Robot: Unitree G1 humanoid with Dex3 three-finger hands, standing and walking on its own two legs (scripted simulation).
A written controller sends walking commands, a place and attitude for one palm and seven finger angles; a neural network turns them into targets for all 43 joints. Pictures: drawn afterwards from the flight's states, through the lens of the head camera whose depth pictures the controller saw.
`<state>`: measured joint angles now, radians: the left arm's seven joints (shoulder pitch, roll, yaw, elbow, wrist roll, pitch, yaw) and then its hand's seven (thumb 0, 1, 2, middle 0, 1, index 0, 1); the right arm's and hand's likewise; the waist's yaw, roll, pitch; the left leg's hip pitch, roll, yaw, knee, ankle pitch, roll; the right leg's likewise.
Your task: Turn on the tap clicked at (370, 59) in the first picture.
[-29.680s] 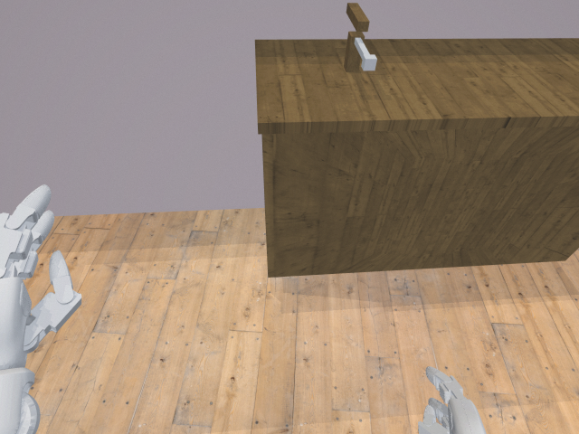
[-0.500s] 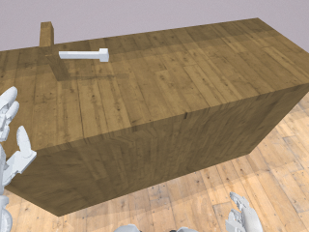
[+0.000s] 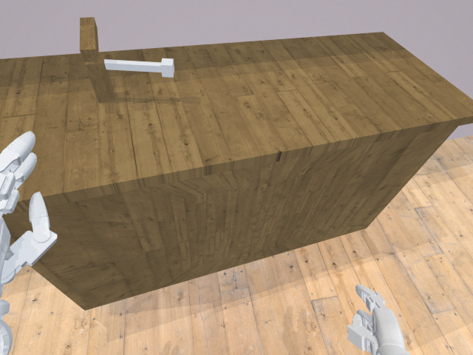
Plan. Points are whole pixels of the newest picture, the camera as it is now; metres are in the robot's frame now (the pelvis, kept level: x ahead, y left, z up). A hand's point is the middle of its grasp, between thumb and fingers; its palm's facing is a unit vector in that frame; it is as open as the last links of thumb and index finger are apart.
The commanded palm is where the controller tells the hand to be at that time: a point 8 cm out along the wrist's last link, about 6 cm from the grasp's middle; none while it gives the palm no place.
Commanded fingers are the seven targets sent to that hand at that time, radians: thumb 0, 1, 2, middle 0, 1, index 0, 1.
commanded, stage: step back with the hand held close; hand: left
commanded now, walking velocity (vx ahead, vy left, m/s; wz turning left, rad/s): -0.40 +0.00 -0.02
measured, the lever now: (167, 67) +0.65 +0.20 +0.13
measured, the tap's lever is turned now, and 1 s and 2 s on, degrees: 74 74 74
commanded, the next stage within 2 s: stop stepping back and stand still in 0.06 s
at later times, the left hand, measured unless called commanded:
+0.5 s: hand out of the picture +0.07 +0.23 +0.17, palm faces +0.38 -0.88 -0.29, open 7.4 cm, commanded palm +0.02 +0.27 +0.18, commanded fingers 0.00 0.90 0.90 -0.20 -0.30 -0.20 -0.30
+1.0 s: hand out of the picture +0.02 +0.23 +0.18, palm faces +0.43 -0.83 -0.35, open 7.4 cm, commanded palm -0.03 +0.27 +0.18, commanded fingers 0.00 0.90 0.90 -0.20 -0.30 -0.20 -0.30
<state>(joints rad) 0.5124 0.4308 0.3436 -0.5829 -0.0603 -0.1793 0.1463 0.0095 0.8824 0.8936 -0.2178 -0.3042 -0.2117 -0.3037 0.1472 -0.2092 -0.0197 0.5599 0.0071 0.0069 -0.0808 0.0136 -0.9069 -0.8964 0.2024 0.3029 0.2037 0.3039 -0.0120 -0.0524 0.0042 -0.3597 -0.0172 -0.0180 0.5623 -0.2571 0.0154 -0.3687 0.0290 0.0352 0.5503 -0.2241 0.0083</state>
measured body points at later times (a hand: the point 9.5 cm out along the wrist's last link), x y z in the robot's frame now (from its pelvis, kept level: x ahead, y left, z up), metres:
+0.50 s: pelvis -0.15 +0.00 +0.00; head -0.18 +0.01 +0.45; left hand +0.04 +0.27 +0.18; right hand -0.02 -0.26 -0.08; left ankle -0.15 +0.12 -0.73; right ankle -0.12 -0.13 -0.73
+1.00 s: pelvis -0.19 -0.01 -0.01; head -0.21 -0.01 +0.44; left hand -0.01 +0.27 +0.20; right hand -0.03 -0.25 -0.08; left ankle -0.14 +0.13 -0.73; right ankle -0.14 -0.10 -0.72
